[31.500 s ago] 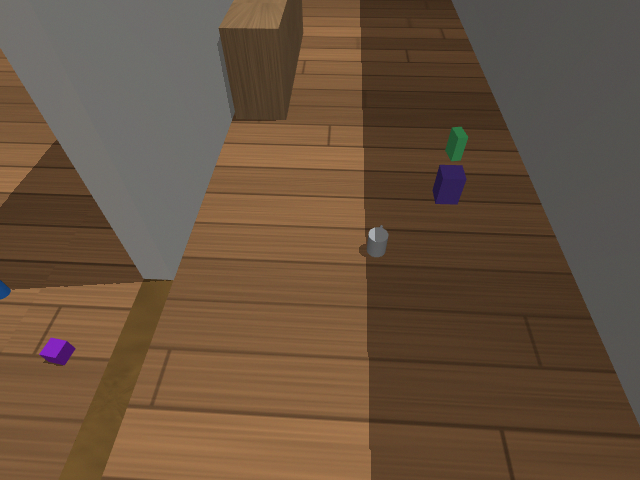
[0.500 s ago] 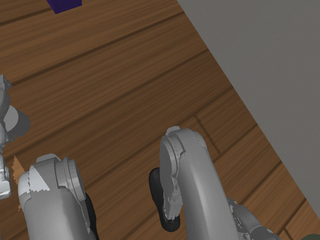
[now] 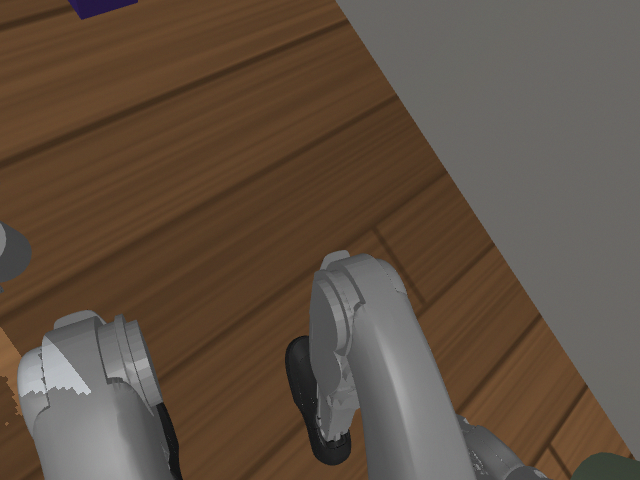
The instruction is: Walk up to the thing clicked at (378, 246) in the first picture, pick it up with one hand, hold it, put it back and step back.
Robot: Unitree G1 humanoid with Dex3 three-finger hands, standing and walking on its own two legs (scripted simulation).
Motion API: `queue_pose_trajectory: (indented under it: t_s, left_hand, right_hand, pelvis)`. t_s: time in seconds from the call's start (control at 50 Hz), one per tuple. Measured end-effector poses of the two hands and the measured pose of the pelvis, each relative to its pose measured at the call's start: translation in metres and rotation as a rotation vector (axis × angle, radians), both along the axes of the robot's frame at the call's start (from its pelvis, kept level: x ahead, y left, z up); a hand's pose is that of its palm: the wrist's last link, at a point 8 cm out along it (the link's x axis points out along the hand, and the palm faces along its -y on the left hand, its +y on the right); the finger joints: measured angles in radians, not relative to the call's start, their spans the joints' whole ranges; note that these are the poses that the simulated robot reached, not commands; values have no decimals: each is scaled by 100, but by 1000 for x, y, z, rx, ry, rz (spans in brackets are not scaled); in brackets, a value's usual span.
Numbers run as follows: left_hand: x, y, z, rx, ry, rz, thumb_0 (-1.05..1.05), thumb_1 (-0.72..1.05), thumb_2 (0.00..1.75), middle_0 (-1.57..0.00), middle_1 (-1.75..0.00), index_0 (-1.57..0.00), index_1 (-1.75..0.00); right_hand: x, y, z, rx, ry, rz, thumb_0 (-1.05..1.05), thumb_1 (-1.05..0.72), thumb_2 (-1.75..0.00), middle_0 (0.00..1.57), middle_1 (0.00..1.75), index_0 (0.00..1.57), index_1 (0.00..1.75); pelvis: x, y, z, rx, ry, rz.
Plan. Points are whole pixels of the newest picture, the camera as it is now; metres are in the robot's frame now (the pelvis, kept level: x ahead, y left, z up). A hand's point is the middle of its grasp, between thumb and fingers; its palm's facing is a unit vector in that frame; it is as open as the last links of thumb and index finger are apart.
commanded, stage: close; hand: left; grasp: from above
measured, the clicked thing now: out of the picture +0.43 +0.32 -0.24
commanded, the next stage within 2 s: settle in 1.62 s
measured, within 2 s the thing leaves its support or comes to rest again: neither
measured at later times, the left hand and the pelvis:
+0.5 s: hand out of the picture +0.40 +0.32 -0.21, palm faces -0.45 -0.14 -0.88, open 11.9 cm; pelvis -0.01 +0.00 +0.00, yaw -1 degrees
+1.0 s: hand out of the picture +0.40 +0.32 -0.21, palm faces -0.44 -0.14 -0.89, open 11.3 cm; pelvis -0.01 +0.00 +0.00, yaw -1 degrees
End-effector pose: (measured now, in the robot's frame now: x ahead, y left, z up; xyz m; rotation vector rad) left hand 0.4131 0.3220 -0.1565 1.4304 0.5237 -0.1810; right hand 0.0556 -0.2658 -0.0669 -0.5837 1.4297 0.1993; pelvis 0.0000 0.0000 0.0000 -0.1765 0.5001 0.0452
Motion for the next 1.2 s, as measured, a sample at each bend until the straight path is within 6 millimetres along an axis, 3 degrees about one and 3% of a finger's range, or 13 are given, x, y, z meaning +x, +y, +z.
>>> queue_pose_trajectory:
  t_s: [0.18,0.5,0.68,0.92,1.2]
  left_hand:
    - [-2,2,1,14,15,39,0,-37,95,-19,-98,-20,-97]
    - [-5,1,2,10,34,-3,1,-24,84,-33,-93,-36,-91]
    - [-9,0,3,20,11,-9,1,-17,78,-40,-88,-43,-85]
    - [-9,0,4,19,15,9,0,-14,73,-47,-83,-45,-80]
    - [-7,1,6,16,26,12,0,-12,73,-55,-80,-48,-78]
  right_hand:
    - [13,3,-1,28,-49,46,0,-89,-90,20,30,20,30]
    - [-6,11,0,55,-17,70,0,-89,-90,20,30,20,30]
    - [-4,10,6,59,-28,87,0,-89,-90,20,30,20,30]
    - [7,7,10,55,-55,108,0,-89,-90,20,30,20,30]
    - [2,9,7,71,-39,93,0,-89,-90,20,30,20,30]
  pelvis:
    - [-2,0,-1,-1,-15,-2]
    - [-7,1,-1,-10,-41,-7]
    - [-8,2,1,-14,-40,-9]
    - [-9,1,3,-15,-39,-7]
    - [-7,1,4,-10,-30,-7]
